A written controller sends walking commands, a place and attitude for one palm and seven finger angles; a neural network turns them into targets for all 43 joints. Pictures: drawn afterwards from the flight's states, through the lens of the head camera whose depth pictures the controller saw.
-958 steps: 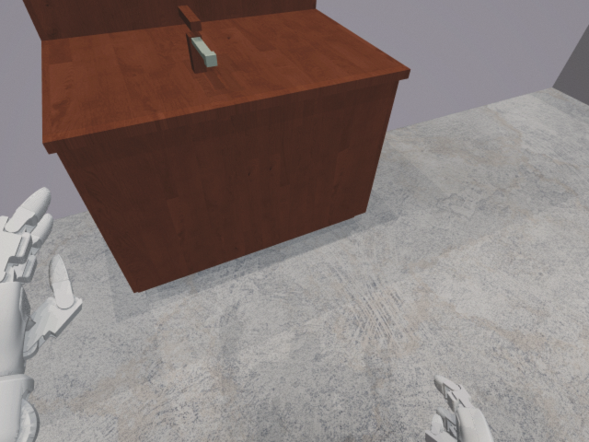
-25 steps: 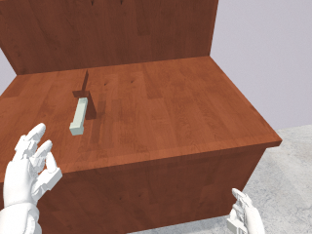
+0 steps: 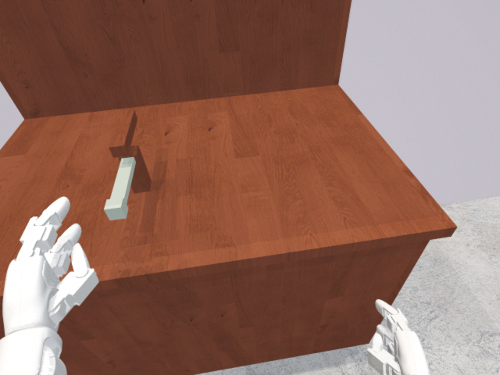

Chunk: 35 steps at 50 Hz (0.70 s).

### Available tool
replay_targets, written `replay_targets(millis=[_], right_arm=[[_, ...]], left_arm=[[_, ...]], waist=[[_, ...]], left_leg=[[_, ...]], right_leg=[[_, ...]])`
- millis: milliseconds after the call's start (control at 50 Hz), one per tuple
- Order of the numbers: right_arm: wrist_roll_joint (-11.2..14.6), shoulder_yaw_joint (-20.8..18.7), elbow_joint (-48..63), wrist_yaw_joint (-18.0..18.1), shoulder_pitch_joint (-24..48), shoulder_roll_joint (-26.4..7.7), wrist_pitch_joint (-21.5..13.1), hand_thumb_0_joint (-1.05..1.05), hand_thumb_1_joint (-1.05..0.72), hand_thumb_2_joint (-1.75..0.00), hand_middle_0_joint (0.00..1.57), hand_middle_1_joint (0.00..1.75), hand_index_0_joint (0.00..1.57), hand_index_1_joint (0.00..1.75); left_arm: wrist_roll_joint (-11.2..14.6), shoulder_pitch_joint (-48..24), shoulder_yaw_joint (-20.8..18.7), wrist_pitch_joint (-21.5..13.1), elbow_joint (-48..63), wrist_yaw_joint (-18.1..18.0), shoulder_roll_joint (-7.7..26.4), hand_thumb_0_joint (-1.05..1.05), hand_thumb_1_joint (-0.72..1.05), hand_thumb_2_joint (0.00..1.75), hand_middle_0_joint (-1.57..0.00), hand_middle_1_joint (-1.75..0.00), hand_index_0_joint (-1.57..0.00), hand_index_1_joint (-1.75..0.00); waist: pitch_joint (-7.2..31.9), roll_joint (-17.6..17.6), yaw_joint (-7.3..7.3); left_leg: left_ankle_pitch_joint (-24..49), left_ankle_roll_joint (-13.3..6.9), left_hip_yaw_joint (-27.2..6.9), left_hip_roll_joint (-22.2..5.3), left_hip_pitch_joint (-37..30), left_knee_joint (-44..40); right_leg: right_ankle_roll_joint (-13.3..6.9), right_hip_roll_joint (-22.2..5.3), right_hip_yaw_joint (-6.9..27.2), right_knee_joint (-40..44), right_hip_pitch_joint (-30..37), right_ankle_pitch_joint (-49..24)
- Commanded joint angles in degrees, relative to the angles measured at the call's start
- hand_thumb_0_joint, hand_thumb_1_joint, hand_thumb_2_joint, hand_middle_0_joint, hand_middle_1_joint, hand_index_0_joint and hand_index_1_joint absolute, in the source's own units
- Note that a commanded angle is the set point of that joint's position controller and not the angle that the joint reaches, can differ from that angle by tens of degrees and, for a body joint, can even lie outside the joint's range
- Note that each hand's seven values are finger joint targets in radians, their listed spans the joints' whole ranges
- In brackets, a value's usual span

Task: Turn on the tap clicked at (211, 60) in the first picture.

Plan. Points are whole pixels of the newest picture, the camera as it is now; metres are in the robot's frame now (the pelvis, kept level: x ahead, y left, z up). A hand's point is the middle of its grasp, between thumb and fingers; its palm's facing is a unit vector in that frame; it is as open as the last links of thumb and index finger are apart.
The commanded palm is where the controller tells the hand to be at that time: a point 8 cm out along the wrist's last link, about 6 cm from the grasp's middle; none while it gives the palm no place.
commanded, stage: reach beside the lever's end, fingers flat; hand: left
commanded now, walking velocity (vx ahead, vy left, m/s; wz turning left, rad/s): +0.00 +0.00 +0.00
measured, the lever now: (116, 208) +0.33 +0.29 +0.11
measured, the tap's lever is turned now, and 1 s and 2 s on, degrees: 0 0 0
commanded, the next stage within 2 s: none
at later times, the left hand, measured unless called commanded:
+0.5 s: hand (96, 258) +0.21 +0.24 +0.15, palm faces +0.47 -0.87 -0.13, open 7.4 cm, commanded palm +0.17 +0.29 +0.15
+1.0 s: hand (91, 246) +0.24 +0.27 +0.13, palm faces +0.49 -0.87 -0.11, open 7.6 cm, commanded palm +0.20 +0.32 +0.13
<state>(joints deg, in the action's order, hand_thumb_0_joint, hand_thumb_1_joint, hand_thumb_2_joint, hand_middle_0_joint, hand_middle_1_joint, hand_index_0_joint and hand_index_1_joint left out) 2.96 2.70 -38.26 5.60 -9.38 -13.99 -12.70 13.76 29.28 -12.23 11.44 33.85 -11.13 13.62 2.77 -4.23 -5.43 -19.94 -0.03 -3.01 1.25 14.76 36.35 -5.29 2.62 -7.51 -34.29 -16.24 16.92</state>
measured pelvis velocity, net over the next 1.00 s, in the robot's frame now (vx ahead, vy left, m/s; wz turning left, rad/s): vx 0.00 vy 0.01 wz -0.01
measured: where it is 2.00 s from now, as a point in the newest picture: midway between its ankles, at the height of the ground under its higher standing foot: outside the picture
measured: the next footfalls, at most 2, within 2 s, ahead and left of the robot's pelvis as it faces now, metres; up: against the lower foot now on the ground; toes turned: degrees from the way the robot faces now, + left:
none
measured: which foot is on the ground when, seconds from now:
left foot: down 0.00-1.00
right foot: down 0.00-1.00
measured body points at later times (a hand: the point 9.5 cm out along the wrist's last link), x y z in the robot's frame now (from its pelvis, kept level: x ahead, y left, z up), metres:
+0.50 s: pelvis +0.00 +0.00 +0.00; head -0.02 -0.03 +0.45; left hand +0.18 +0.28 +0.16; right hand +0.20 -0.22 -0.08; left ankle +0.00 +0.12 -0.73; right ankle +0.02 -0.06 -0.73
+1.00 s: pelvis +0.00 +0.01 +0.00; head -0.01 -0.02 +0.45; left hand +0.20 +0.31 +0.14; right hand +0.19 -0.22 -0.08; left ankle +0.00 +0.12 -0.73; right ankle +0.02 -0.06 -0.73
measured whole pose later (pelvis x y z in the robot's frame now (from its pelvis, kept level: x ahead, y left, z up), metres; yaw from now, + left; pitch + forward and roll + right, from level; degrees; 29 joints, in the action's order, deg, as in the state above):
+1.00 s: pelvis +0.00 +0.01 +0.00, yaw -1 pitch -1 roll +0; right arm 3.3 2.1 -40.6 7.0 -9.0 -14.2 -11.5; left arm 14.2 13.3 -17.3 6.6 11.8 -8.6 14.7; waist 1.4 -3.4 -4.0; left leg -18.0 -0.5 -2.2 1.7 15.0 33.7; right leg -4.8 2.2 -6.7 -32.3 -16.9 15.2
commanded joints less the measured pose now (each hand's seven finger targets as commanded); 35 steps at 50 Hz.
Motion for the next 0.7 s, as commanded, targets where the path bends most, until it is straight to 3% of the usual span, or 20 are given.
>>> replay_targets(millis=[0, 20, 40, 100, 120, 140, 200, 220, 300, 320, 400, 460, 500, 520, 560, 600, 620, 680], right_arm=[[-0.1, -2.1, 10.2, 0.2, 8.2, -5.5, -3.4, 0.00, -0.90, -0.90, 0.20, 0.30, 0.20, 0.30], [0.1, -1.9, 10.0, 0.3, 8.3, -5.5, -3.5, 0.00, -0.90, -0.90, 0.20, 0.30, 0.20, 0.30], [0.0, -1.9, 10.3, 0.3, 7.7, -5.4, -3.4, 0.00, -0.90, -0.90, 0.20, 0.30, 0.20, 0.30], [0.1, -2.2, 10.1, 0.6, 7.7, -5.7, -3.0, 0.00, -0.90, -0.90, 0.20, 0.30, 0.20, 0.30], [0.3, -2.0, 10.0, 0.7, 8.3, -5.6, -2.9, 0.00, -0.90, -0.90, 0.20, 0.30, 0.20, 0.30], [0.1, -2.0, 10.1, 0.7, 7.8, -5.5, -2.8, 0.00, -0.90, -0.90, 0.20, 0.30, 0.20, 0.30], [0.0, -2.1, 10.0, 0.8, 8.0, -5.5, -2.9, 0.00, -0.90, -0.90, 0.20, 0.30, 0.20, 0.30], [0.2, -1.9, 9.8, 0.8, 8.4, -5.4, -3.0, 0.00, -0.90, -0.90, 0.20, 0.30, 0.20, 0.30], [-0.2, -2.1, 9.4, 0.8, 8.1, -5.6, -3.5, 0.00, -0.90, -0.90, 0.20, 0.30, 0.20, 0.30], [0.0, -2.0, 8.9, 0.9, 8.3, -5.5, -3.3, 0.00, -0.90, -0.90, 0.20, 0.30, 0.20, 0.30], [0.1, -2.0, 9.0, 1.0, 8.8, -5.6, -2.7, 0.00, -0.90, -0.90, 0.20, 0.30, 0.20, 0.30], [0.3, -2.1, 8.9, 1.1, 8.9, -5.6, -2.4, 0.00, -0.90, -0.90, 0.20, 0.30, 0.20, 0.30], [0.0, -2.2, 9.2, 1.2, 8.7, -5.8, -2.2, 0.00, -0.90, -0.90, 0.20, 0.30, 0.20, 0.30], [0.2, -2.1, 8.9, 1.2, 9.3, -5.6, -2.0, 0.00, -0.90, -0.90, 0.20, 0.30, 0.20, 0.30], [0.1, -2.3, 8.8, 1.1, 8.7, -5.5, -1.6, 0.00, -0.90, -0.90, 0.20, 0.30, 0.20, 0.30], [0.0, -2.4, 8.5, 1.1, 9.0, -5.5, -1.4, 0.00, -0.90, -0.90, 0.20, 0.30, 0.20, 0.30], [0.2, -2.3, 8.0, 1.1, 9.4, -5.4, -1.3, 0.00, -0.90, -0.90, 0.20, 0.30, 0.20, 0.30], [0.1, -2.4, 8.0, 1.1, 9.0, -5.6, -1.3, 0.00, -0.90, -0.90, 0.20, 0.30, 0.20, 0.30]], left_arm=[[0.1, -4.3, -5.8, -4.6, 11.6, 0.4, 7.5, 0.00, 0.90, 0.90, -0.20, -0.30, -0.20, -0.30], [-0.2, -4.1, -6.5, -4.7, 11.2, 0.5, 7.9, 0.00, 0.90, 0.90, -0.20, -0.30, -0.20, -0.30], [0.1, -3.8, -5.0, -4.6, 11.0, 1.0, 6.2, 0.00, 0.90, 0.90, -0.20, -0.30, -0.20, -0.30], [0.6, -4.9, -6.6, -3.8, 8.9, 1.5, 7.7, 0.00, 0.90, 0.90, -0.20, -0.30, -0.20, -0.30], [0.4, -5.0, -7.2, -3.7, 8.8, 1.4, 8.0, 0.00, 0.90, 0.90, -0.20, -0.30, -0.20, -0.30], [0.4, -6.6, -6.4, -3.8, 8.8, 1.4, 7.3, 0.00, 0.90, 0.90, -0.20, -0.30, -0.20, -0.30], [0.2, -8.8, -7.2, -4.4, 8.3, 1.0, 8.5, 0.00, 0.90, 0.90, -0.20, -0.30, -0.20, -0.30], [-0.4, -10.1, -7.3, -4.9, 9.1, 0.7, 9.0, 0.00, 0.90, 0.90, -0.20, -0.30, -0.20, -0.30], [-0.3, -12.5, -6.5, -6.6, 6.3, 0.4, 8.5, 0.00, 0.90, 0.90, -0.20, -0.30, -0.20, -0.30], [-0.3, -12.5, -8.5, -6.7, 5.1, 0.2, 10.0, 0.00, 0.90, 0.90, -0.20, -0.30, -0.20, -0.30], [-0.1, -14.9, -5.9, -5.8, 2.6, 1.0, 8.2, 0.00, 0.90, 0.90, -0.20, -0.30, -0.20, -0.30], [0.0, -14.6, -7.5, -4.7, 0.6, 0.8, 9.3, 0.00, 0.90, 0.90, -0.20, -0.30, -0.20, -0.30], [0.0, -15.6, -8.1, -4.6, 0.7, 0.7, 9.9, 0.00, 0.90, 0.90, -0.20, -0.29, -0.20, -0.29], [-0.1, -15.4, -9.3, -4.7, 0.3, 0.3, 10.7, 0.00, 0.90, 0.90, -0.20, -0.29, -0.20, -0.29], [0.1, -16.5, -10.3, -4.9, -1.4, 0.0, 11.2, 0.00, 0.90, 0.90, -0.19, -0.28, -0.19, -0.28], [0.4, -17.8, -10.5, -5.4, -2.1, -0.2, 11.2, 0.00, 0.90, 0.90, -0.19, -0.28, -0.19, -0.28], [0.0, -19.5, -11.9, -6.0, -1.8, -0.4, 12.5, 0.00, 0.90, 0.90, -0.19, -0.28, -0.19, -0.28], [0.2, -20.7, -11.3, -7.0, -3.7, -0.1, 12.3, 0.00, 0.90, 0.90, -0.19, -0.27, -0.19, -0.27]], waist=[[5.2, 3.6, 0.33], [4.5, 2.8, 0.13], [4.3, 3.8, 0.44], [3.8, 5.6, 0.52], [3.0, 3.8, 0.18], [3.3, 4.7, 0.66], [3.4, 2.9, 0.52], [2.5, 0.1, 0.55], [3.9, 3.5, 1.12], [3.6, 4.0, 0.83], [3.5, 2.1, 1.32], [3.7, 2.3, 0.80], [4.8, 4.3, 0.75], [4.7, 3.1, 0.45], [5.0, 4.8, 0.61], [4.6, 4.8, 0.94], [4.6, 2.0, 0.86], [5.0, 2.7, 1.42]], left_leg=[[13.4, -2.0, -0.5, -0.9, 1.6, -4.6], [13.8, -1.9, -0.5, -0.8, 1.1, -4.9], [14.4, -1.8, -0.6, -0.7, 1.1, -5.2], [13.6, -2.0, -0.4, -0.8, 1.8, -5.1], [13.3, -2.0, -0.5, -0.7, 1.6, -5.3], [13.5, -2.0, -0.6, -0.7, 1.5, -5.5], [12.4, -1.9, -0.6, -0.7, 1.5, -5.5], [11.9, -1.8, -0.7, -0.6, 1.1, -5.7], [10.4, -2.0, -1.0, -0.5, 1.7, -5.6], [9.8, -2.0, -1.0, -0.5, 2.1, -5.8], [9.2, -1.9, -0.6, -0.3, 2.5, -6.1], [9.1, -1.8, -0.7, -0.4, 2.9, -6.5], [10.4, -2.0, -0.6, -0.4, 2.7, -6.5], [10.1, -1.9, -0.6, -0.3, 2.7, -6.5], [10.1, -1.8, -0.5, -0.4, 3.4, -6.6], [9.9, -1.9, -0.3, -0.5, 3.6, -6.1], [10.0, -1.8, -0.2, -0.4, 2.9, -6.4], [9.4, -1.8, -0.2, -0.3, 3.5, -6.3]], right_leg=[[4.7, -4.8, 6.2, 6.9, 4.4, -10.8], [4.5, -4.5, 5.9, 6.9, 4.3, -11.1], [4.5, -4.4, 5.4, 6.5, 4.2, -12.0], [4.9, -4.6, 6.1, 7.3, 4.5, -11.8], [4.6, -4.4, 6.2, 7.6, 4.2, -10.8], [4.7, -4.5, 6.1, 7.4, 4.2, -11.1], [4.7, -4.6, 6.4, 7.8, 3.8, -8.8], [4.3, -4.5, 6.3, 8.0, 3.0, -7.6], [4.7, -4.6, 6.9, 8.4, 3.4, -6.1], [4.6, -4.4, 7.1, 8.8, 3.6, -4.9], [4.7, -4.9, 7.4, 9.2, 3.9, -4.6], [4.6, -4.8, 7.7, 9.5, 4.7, -4.2], [4.7, -4.7, 7.5, 9.1, 5.5, -5.9], [4.7, -4.7, 7.9, 9.4, 5.4, -5.4], [4.9, -4.8, 8.1, 9.4, 5.8, -5.4], [5.2, -5.0, 8.8, 9.6, 5.6, -5.7], [4.7, -4.9, 8.7, 9.6, 5.4, -5.4], [4.8, -5.0, 9.0, 9.6, 5.4, -4.8]])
